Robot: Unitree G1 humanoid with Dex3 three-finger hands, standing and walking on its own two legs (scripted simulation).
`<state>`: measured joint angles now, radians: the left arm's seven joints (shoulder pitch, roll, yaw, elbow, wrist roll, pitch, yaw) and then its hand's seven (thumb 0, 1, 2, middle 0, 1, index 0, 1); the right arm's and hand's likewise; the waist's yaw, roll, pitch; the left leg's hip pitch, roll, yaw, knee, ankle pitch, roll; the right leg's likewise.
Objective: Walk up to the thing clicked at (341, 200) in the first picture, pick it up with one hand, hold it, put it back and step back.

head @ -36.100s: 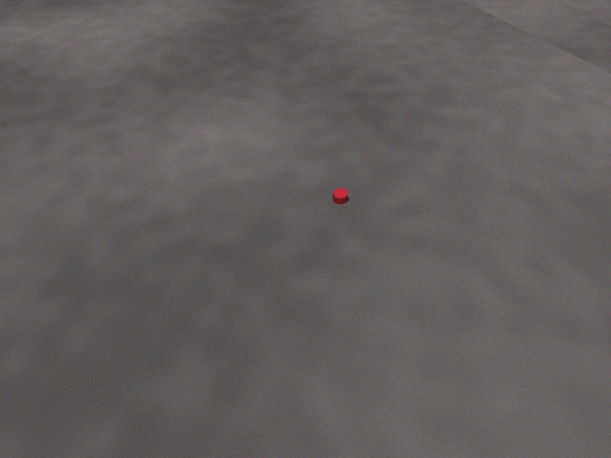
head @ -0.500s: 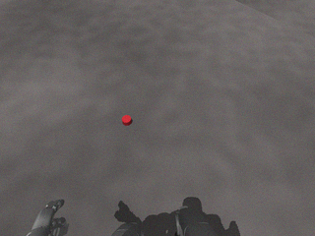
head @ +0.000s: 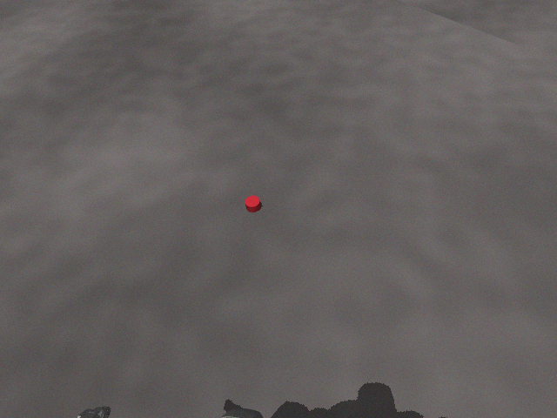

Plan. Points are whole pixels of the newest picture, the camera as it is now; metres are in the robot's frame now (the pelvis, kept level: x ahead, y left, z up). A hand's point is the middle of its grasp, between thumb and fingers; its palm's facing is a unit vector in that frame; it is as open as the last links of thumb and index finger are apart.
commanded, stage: step back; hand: left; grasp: from above
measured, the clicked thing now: (252, 204) +1.05 +0.26 -0.74
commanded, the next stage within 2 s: stand in 0.90 s
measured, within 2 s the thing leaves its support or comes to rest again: neither
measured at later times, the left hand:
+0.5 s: hand out of the picture +0.06 +0.27 -0.14, palm faces +0.03 -0.93 -0.36, open 7.4 cm
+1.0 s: hand (133, 404) +0.14 +0.27 -0.13, palm faces -0.04 -0.94 -0.35, open 7.4 cm
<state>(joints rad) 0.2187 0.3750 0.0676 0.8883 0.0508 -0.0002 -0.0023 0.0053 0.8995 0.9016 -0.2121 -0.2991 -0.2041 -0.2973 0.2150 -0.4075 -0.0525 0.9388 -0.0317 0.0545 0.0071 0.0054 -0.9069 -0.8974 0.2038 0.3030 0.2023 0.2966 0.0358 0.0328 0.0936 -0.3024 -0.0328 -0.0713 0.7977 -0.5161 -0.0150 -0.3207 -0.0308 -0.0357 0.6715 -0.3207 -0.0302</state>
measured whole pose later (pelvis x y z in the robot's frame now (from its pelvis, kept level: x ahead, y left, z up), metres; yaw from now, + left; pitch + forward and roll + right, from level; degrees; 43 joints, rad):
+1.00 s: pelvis +0.03 +0.02 +0.02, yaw -2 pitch -2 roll +0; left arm 0.07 0.35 0.00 1.09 0.00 -0.02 0.00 0.00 0.90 0.90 -0.21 -0.30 -0.20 -0.30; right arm 0.03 -0.33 -0.01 1.09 -0.01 -0.01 0.01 0.00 -0.91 -0.90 0.21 0.30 0.20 0.30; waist 0.01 0.00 0.07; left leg -0.14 0.02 0.04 0.42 -0.23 0.00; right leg -0.14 -0.01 0.04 0.43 -0.25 0.02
